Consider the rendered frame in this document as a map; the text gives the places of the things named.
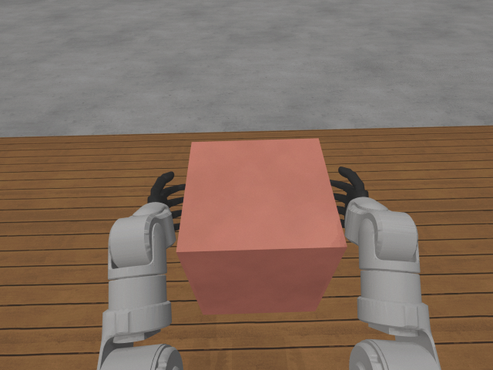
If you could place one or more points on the robot left forearm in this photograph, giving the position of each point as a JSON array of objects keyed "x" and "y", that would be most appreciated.
[{"x": 138, "y": 306}]

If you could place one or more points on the right robot upper arm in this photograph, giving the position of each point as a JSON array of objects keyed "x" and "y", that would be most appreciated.
[{"x": 375, "y": 354}]

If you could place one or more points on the right robot hand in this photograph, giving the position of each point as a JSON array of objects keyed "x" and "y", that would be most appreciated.
[{"x": 355, "y": 191}]

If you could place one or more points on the left robot upper arm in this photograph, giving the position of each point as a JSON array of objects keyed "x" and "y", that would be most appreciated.
[{"x": 147, "y": 357}]

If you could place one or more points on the carton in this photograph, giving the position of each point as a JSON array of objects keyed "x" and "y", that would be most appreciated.
[{"x": 259, "y": 229}]

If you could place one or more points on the left robot hand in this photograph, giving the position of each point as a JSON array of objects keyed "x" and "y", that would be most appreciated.
[{"x": 158, "y": 194}]

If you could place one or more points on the robot right forearm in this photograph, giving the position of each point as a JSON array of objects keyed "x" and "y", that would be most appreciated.
[{"x": 390, "y": 298}]

